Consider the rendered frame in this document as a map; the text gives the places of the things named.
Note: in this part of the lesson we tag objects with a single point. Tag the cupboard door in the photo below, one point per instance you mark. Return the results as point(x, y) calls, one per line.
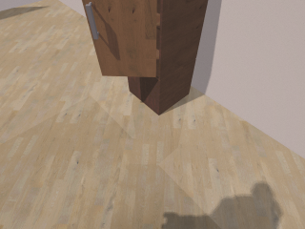
point(126, 44)

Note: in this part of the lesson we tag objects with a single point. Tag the handle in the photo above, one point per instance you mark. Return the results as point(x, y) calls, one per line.
point(94, 31)

